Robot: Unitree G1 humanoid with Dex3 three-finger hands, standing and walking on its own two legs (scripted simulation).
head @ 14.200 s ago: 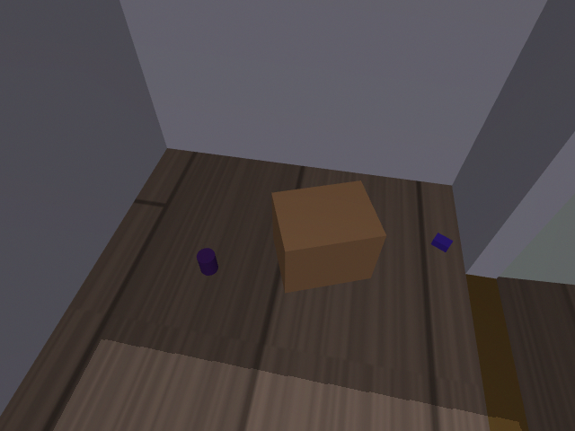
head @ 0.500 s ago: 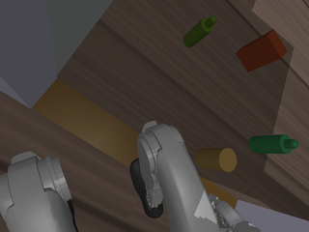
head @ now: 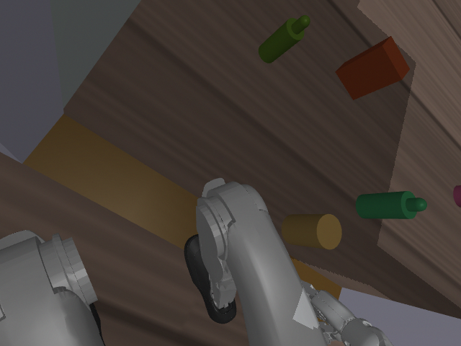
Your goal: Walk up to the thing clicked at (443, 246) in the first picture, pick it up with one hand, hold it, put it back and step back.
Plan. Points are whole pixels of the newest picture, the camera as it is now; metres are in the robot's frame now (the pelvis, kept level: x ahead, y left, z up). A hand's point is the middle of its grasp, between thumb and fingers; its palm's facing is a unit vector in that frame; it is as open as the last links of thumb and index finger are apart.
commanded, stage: rest palm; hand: left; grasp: from above
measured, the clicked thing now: out of the picture +0.43 +0.37 -0.28
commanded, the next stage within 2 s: close in 0.66 s
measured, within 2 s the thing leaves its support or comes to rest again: neither
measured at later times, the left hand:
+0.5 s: hand out of the picture +0.41 +0.36 -0.25, palm faces -0.42 -0.20 -0.88, open 12.8 cm
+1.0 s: hand out of the picture +0.41 +0.36 -0.25, palm faces -0.42 -0.21 -0.88, open 12.2 cm
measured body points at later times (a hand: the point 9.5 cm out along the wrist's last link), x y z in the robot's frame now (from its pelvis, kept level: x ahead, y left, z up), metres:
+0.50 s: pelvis +0.00 +0.00 +0.00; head +0.26 +0.14 +0.33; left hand +0.43 +0.36 -0.20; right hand +0.08 -0.25 -0.06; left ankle +0.06 +0.14 -0.27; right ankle +0.10 -0.12 -0.27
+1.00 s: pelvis +0.00 +0.00 +0.00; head +0.27 +0.15 +0.33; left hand +0.43 +0.37 -0.20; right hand +0.08 -0.25 -0.06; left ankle +0.06 +0.14 -0.27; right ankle +0.10 -0.12 -0.27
